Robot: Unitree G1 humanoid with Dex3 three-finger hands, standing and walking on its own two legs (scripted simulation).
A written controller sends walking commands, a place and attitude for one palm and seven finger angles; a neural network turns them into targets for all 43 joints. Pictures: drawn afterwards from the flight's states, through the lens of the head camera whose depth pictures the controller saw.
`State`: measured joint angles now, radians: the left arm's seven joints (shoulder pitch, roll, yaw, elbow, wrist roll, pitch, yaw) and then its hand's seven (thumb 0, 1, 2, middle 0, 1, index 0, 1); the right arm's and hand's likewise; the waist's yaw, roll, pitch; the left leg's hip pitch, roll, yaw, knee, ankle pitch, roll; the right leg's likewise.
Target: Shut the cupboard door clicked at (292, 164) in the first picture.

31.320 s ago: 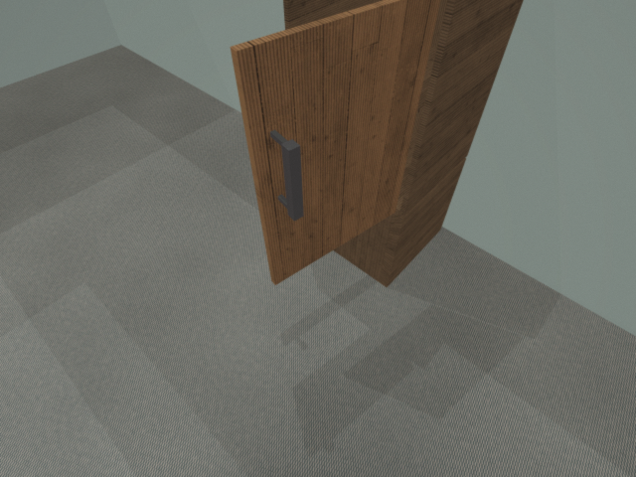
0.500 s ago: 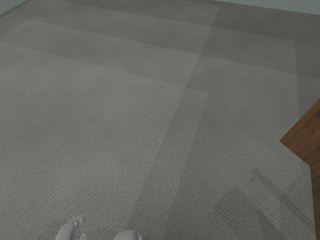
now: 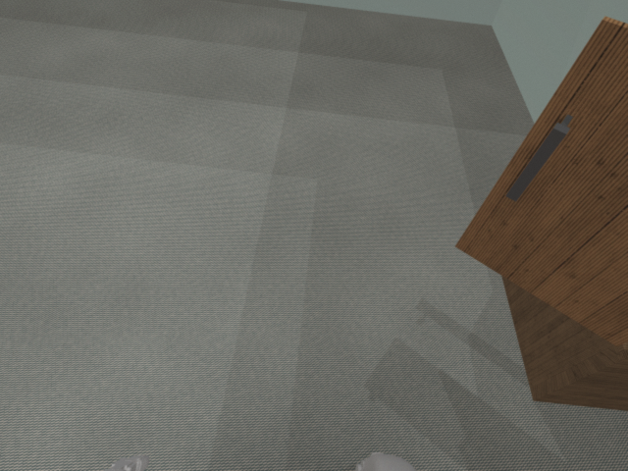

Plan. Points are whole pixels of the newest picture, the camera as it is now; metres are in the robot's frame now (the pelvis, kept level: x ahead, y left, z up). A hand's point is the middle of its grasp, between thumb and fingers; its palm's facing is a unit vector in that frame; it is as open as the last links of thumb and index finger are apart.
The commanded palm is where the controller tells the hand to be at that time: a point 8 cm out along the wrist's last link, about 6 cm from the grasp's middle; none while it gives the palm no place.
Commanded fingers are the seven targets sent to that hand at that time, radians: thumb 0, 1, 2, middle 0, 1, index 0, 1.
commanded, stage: turn to face it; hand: left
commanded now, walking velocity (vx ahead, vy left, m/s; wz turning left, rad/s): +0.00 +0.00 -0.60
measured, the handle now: (538, 159) +0.66 -0.39 +0.01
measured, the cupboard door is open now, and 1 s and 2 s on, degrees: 55 55 55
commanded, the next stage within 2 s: take the last steps up to it in 0.98 s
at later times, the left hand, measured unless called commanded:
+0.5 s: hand (208, 463) +0.15 +0.15 -0.18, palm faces -0.25 -0.94 -0.21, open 7.4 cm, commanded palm none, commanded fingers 0.00 0.90 0.90 -0.20 -0.30 -0.20 -0.30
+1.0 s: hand (261, 442) +0.18 +0.08 -0.16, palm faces -0.48 -0.84 -0.26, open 7.4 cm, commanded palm none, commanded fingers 0.00 0.90 0.90 -0.20 -0.30 -0.20 -0.30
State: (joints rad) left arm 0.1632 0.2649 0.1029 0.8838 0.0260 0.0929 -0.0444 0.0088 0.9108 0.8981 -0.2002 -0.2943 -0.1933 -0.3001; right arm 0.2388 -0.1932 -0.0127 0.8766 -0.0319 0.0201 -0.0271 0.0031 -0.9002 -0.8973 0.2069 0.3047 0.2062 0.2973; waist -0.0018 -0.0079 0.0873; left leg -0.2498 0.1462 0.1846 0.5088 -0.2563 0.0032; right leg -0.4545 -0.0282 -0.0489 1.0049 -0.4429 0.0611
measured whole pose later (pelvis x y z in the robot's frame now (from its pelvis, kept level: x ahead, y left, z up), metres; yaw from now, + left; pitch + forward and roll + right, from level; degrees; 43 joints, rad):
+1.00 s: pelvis +0.00 -0.04 -0.01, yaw -30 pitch +0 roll +0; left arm 0.17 0.19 0.05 0.92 0.03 0.03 0.00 0.01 0.91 0.90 -0.20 -0.29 -0.20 -0.30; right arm 0.22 -0.26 -0.05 0.95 -0.02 0.07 -0.02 0.01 -0.91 -0.90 0.20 0.30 0.20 0.30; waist -0.03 0.05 0.06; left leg -0.48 0.07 0.05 1.04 -0.43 -0.07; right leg -0.25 0.01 -0.03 0.52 -0.28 -0.03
